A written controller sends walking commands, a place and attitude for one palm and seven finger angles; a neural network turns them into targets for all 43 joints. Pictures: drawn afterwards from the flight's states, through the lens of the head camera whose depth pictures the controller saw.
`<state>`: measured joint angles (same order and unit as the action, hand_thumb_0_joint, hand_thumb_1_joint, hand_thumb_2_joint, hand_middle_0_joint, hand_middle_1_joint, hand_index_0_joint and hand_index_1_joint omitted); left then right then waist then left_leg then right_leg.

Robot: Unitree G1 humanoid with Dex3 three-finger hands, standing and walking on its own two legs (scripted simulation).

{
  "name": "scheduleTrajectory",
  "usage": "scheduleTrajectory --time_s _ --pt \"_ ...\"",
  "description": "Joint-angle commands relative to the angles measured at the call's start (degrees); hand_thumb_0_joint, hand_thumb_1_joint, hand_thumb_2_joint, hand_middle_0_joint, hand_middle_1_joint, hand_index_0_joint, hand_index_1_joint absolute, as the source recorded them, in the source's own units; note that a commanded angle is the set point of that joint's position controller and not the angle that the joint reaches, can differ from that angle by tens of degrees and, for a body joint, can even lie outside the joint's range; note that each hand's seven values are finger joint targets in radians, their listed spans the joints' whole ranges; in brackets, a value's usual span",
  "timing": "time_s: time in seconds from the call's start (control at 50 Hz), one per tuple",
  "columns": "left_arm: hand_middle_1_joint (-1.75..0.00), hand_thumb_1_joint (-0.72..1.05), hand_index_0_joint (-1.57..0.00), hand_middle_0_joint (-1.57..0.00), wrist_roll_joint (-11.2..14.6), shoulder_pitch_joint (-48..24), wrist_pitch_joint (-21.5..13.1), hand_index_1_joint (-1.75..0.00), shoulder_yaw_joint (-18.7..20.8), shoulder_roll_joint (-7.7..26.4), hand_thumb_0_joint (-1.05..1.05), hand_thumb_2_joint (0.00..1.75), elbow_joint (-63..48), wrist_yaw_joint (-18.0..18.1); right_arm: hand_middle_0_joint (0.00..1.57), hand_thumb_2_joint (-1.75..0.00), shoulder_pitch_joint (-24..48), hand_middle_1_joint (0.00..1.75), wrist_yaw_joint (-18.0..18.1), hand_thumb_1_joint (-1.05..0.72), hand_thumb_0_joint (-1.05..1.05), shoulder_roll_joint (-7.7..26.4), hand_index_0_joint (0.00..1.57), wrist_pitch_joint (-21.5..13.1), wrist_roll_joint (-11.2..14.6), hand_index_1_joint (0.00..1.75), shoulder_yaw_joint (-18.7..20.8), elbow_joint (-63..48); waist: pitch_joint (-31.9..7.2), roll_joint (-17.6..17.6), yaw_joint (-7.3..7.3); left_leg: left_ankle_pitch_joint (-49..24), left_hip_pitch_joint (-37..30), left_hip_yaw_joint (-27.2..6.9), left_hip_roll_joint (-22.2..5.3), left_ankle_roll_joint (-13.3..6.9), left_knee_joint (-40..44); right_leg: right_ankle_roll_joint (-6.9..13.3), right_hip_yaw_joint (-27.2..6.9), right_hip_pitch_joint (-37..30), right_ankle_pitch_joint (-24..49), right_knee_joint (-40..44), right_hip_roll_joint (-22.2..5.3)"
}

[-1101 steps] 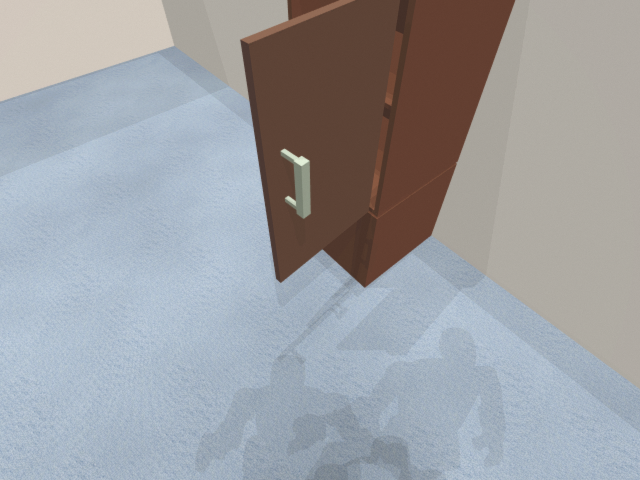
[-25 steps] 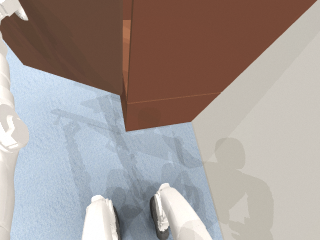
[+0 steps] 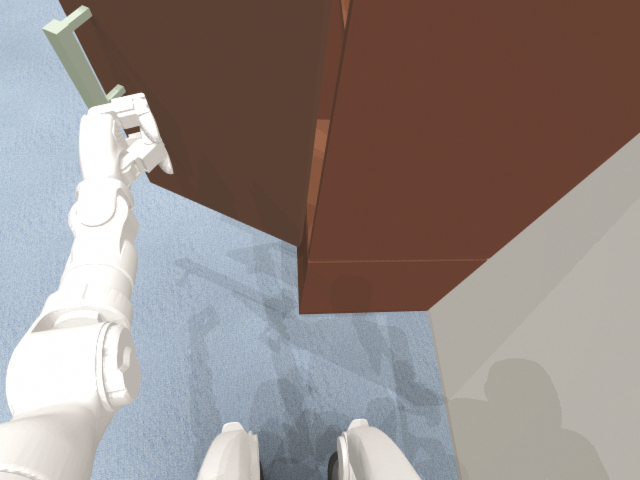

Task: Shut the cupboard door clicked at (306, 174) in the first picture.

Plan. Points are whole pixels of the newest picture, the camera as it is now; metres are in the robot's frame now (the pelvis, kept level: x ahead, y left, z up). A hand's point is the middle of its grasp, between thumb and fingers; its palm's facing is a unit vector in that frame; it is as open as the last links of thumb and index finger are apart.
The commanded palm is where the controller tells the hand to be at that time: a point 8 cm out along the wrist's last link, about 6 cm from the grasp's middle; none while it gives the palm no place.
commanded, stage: draw the hand back to the body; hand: left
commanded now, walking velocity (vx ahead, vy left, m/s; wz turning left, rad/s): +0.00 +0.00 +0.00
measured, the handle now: (91, 66) +0.65 +0.26 +0.06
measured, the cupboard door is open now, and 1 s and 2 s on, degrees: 63 63 63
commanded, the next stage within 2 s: step back with the hand held close in 1.68 s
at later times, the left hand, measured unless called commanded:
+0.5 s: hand (102, 185) +0.41 +0.19 +0.13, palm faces +0.09 -1.00 -0.03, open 3.1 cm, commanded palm +0.36 +0.23 +0.13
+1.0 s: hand out of the picture +0.27 +0.24 +0.20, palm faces +0.37 -0.89 -0.28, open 3.9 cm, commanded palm +0.22 +0.28 +0.21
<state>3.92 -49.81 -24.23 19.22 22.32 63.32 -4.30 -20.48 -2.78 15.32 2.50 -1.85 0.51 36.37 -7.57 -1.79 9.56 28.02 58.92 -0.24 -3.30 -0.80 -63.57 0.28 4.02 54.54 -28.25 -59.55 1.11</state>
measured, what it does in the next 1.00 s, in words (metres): rises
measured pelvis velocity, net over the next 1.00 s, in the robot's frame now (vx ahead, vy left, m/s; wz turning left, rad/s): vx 0.01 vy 0.00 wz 0.03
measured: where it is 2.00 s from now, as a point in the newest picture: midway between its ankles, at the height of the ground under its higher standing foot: outside the picture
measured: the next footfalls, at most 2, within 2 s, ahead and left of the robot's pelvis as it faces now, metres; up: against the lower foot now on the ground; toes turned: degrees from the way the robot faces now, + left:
none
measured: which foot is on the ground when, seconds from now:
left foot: down 0.00-1.00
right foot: down 0.00-1.00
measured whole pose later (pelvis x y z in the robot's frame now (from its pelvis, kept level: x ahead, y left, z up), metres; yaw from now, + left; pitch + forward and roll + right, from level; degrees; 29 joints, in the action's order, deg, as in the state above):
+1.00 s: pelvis +0.01 +0.00 +0.08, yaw +2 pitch -2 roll +0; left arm 4.5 7.4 -2.9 11.1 18.0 -1.1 5.6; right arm -8.9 4.6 12.9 -2.0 2.0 -2.7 33.1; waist -1.0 -3.0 -2.6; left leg 14.6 10.5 2.1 -0.2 -0.9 -26.7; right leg -0.2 2.2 8.0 -16.0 -25.7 -0.9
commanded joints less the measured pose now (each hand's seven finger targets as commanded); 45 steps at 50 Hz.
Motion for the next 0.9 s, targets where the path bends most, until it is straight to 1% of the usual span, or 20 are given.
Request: scheduleTrajectory --time_s 0.0,0.04,0.08,0.12,0.16,0.18,0.24,0.26,0.3,0.38,0.46,0.52,0.58,0.6,0.64,0.7,0.76,0.8,0.86,0.88 --pt "-1.50 0.90 -1.30 -1.30 -0.15 -28.68 -5.12 -1.50 -0.40 10.40 0.00 0.90 -10.88 1.14 0.20 -0.90 -10.77 0.30 1.05 -0.90 0.00 8.77 0.20 -0.04 0.20 0.30 2.93 -0.77 -26.70 -7.36 2.49 -28.28 -27.52 -3.27 1.29 0.07 4.56 0.55 -1.79 -5.42 24.84 5.11 1.66" --pt "-1.50 0.90 -1.30 -1.30 -0.38 -30.93 -5.71 -1.50 -1.83 8.83 0.00 0.90 -9.87 1.36 0.20 -0.90 -10.12 0.30 1.05 -0.90 0.00 8.71 0.20 -0.25 0.00 0.30 2.87 -0.41 -25.57 -6.67 3.41 -26.54 -26.61 -3.30 1.41 -0.03 4.33 0.52 -1.85 -4.59 23.85 5.14 1.52" --pt "-1.50 0.90 -1.30 -1.30 -0.54 -29.20 -6.05 -1.50 1.31 12.43 0.00 0.90 -7.89 1.54 0.20 -0.90 -9.86 0.30 1.22 -0.90 0.00 9.15 0.20 -0.28 0.01 0.30 2.75 -0.63 -26.85 -6.27 2.29 -26.57 -25.73 -3.29 1.57 -0.02 4.13 0.66 -2.10 -5.57 24.08 4.67 1.40" --pt "-1.50 0.90 -1.30 -1.30 0.13 -23.38 -6.19 -1.50 3.16 13.59 0.00 0.90 -11.54 0.84 0.20 -0.90 -8.89 0.30 1.03 -0.90 0.00 8.92 0.20 -0.12 0.27 0.30 2.79 -2.50 -31.88 -7.10 -1.06 -28.27 -27.81 -2.41 1.89 0.13 5.35 0.79 -2.36 -10.51 25.92 4.90 1.43" --pt "-1.50 0.90 -1.30 -1.30 1.20 -16.86 -5.66 -1.50 4.08 14.32 0.00 0.90 -14.86 -0.49 0.20 -0.90 -8.44 0.30 1.11 -0.90 0.00 8.72 0.20 0.11 0.89 0.30 2.77 -4.17 -33.94 -6.56 -3.02 -30.52 -29.32 -1.80 1.99 0.05 6.78 0.78 -2.40 -15.27 28.79 5.59 1.63" --pt "-1.50 0.90 -1.30 -1.30 1.75 -13.41 -4.88 -1.50 3.67 13.73 0.00 0.90 -16.74 -1.16 0.20 -0.90 -7.89 0.30 1.08 -0.90 0.00 8.33 0.20 0.31 1.47 0.30 2.58 -5.01 -33.37 -5.34 -4.00 -30.30 -28.97 -1.36 2.05 0.00 7.93 0.65 -2.41 -17.51 29.68 6.52 1.70" --pt "-1.50 0.90 -1.30 -1.30 4.29 -8.31 -2.08 -1.50 2.97 12.25 0.00 0.90 -24.06 -2.15 0.20 -0.90 -6.55 0.30 1.72 -0.90 0.00 8.07 0.20 0.52 2.71 0.30 2.76 -6.96 -29.82 -0.76 -4.43 -26.50 -27.49 -0.17 2.37 -0.60 11.23 0.26 -2.53 -23.36 30.39 9.89 1.97" --pt "-1.50 0.90 -1.30 -1.30 5.18 -5.94 -1.54 -1.50 2.61 11.77 0.00 0.90 -26.76 -2.30 0.20 -0.90 -6.07 0.30 2.10 -0.90 0.00 8.03 0.20 0.27 3.08 0.30 2.60 -7.56 -29.17 -1.93 -4.67 -25.88 -28.38 0.15 2.52 -0.70 12.15 0.34 -2.58 -24.58 30.25 10.79 2.04" --pt "-1.50 0.90 -1.30 -1.30 6.42 -4.26 -0.47 -1.50 0.40 8.98 0.00 0.90 -29.58 -2.41 0.20 -0.90 -4.95 0.30 2.69 -0.90 0.00 7.51 0.20 -0.35 3.59 0.30 2.37 -7.30 -23.78 1.32 -3.81 -22.68 -27.71 0.40 2.46 -1.01 14.25 0.00 -2.39 -25.11 28.74 13.10 2.00" --pt "-1.50 0.90 -1.30 -1.30 7.61 0.15 -0.02 -1.50 -0.44 8.91 0.00 0.90 -33.89 -3.13 0.20 -0.90 -2.66 0.30 3.88 -0.90 0.00 7.40 0.20 -2.06 4.14 0.30 2.12 -6.85 -17.58 -0.03 -4.28 -16.42 -28.92 0.93 2.79 -1.18 17.84 0.00 -2.86 -25.59 22.78 17.01 1.59" --pt "-1.50 0.90 -1.30 -1.30 8.74 5.79 1.05 -1.50 -3.07 6.83 0.00 0.90 -38.76 -4.91 0.20 -0.90 -0.17 0.30 4.42 -0.90 0.00 7.20 0.20 -3.65 4.74 0.30 1.84 -7.36 -15.30 -3.55 -5.38 -15.42 -33.19 0.40 2.73 -0.97 20.91 0.60 -2.24 -26.04 19.90 18.85 1.38" --pt "-1.44 0.90 -1.24 -1.24 10.25 12.73 2.61 -1.44 -2.65 6.49 0.00 0.90 -43.93 -5.63 0.20 -0.90 2.38 0.30 4.63 -0.90 0.00 6.86 0.20 -4.96 5.11 0.30 1.75 -8.44 -15.34 -3.25 -7.18 -17.37 -35.87 0.18 2.59 -0.80 22.87 0.71 -1.73 -28.40 21.29 19.68 1.17" --pt "-1.35 0.90 -1.16 -1.16 11.31 16.96 4.86 -1.35 -1.68 7.13 0.00 0.90 -47.27 -5.89 0.20 -0.90 4.91 0.30 5.08 -0.90 0.00 6.76 0.20 -6.10 5.53 0.30 1.24 -9.35 -11.52 -1.48 -8.00 -15.96 -35.72 0.19 2.68 -0.91 25.03 0.55 -1.62 -29.83 20.17 21.24 0.83" --pt "-1.32 0.90 -1.13 -1.13 4.26 19.31 7.06 -1.32 -5.02 9.30 0.00 0.90 -51.56 -0.44 0.20 -0.90 8.18 0.30 6.19 -0.90 0.00 5.41 0.20 -4.60 5.23 0.30 1.90 -10.48 -12.90 0.38 -9.48 -16.10 -38.95 1.02 3.27 -0.95 27.56 0.82 -4.63 -32.72 19.05 24.71 -0.67" --pt "-1.26 0.90 -1.08 -1.08 3.10 23.89 10.48 -1.26 -5.46 7.18 0.00 0.90 -56.51 4.61 0.20 -0.90 10.11 0.30 7.52 -0.90 0.00 5.06 0.20 -3.94 5.20 0.30 1.46 -11.25 -9.85 -0.89 -9.12 -15.51 -40.83 1.15 2.78 -0.86 30.43 0.64 -4.21 -34.93 18.19 27.28 -1.09" --pt "-1.17 0.90 -1.00 -1.00 1.92 27.98 13.39 -1.17 -4.45 7.76 0.00 0.90 -61.26 8.28 0.20 -0.90 12.21 0.30 8.66 -0.90 0.00 4.68 0.20 -3.86 5.10 0.30 0.79 -10.86 -7.30 1.42 -9.27 -17.81 -44.26 1.15 2.52 -1.06 33.49 0.52 -3.54 -38.42 20.35 30.02 -1.13" --pt "-1.08 0.90 -0.92 -0.92 1.23 31.70 15.19 -1.08 -4.61 7.58 0.00 0.90 -65.76 9.65 0.20 -0.90 13.68 0.30 9.09 -0.90 0.00 4.55 0.20 -4.48 4.95 0.30 0.24 -10.70 -4.97 0.59 -9.70 -19.66 -47.58 1.38 2.42 -1.05 36.31 0.66 -3.31 -41.34 21.43 32.97 -1.19" --pt "-1.02 0.90 -0.86 -0.86 0.99 34.29 16.12 -1.02 -4.82 6.45 0.00 0.90 -68.33 10.12 0.20 -0.90 14.53 0.30 8.98 -0.90 0.00 4.01 0.20 -5.13 4.74 0.30 -0.21 -10.57 -3.27 -2.13 -9.93 -20.69 -50.15 1.31 2.41 -0.74 38.13 0.76 -2.89 -42.08 22.07 34.43 -1.12" --pt "-0.93 0.90 -0.78 -0.78 0.60 39.51 17.09 -0.93 -4.82 5.89 0.00 0.90 -72.85 10.33 0.20 -0.90 15.13 0.30 8.59 -0.90 0.00 3.99 0.20 -6.05 4.30 0.30 -0.43 -10.60 -2.58 -0.33 -10.34 -23.21 -52.62 1.45 2.27 -0.74 39.86 0.78 -2.52 -44.62 23.83 36.32 -0.93" --pt "-0.90 0.90 -0.75 -0.75 0.47 40.88 17.14 -0.90 -4.76 5.50 0.00 0.90 -75.07 10.31 0.20 -0.90 15.53 0.30 8.44 -0.90 0.00 3.75 0.20 -6.43 4.16 0.30 -0.67 -10.73 -2.54 -1.74 -10.59 -24.64 -53.58 1.29 2.30 -0.60 40.51 0.83 -2.22 -45.21 24.89 36.39 -0.93"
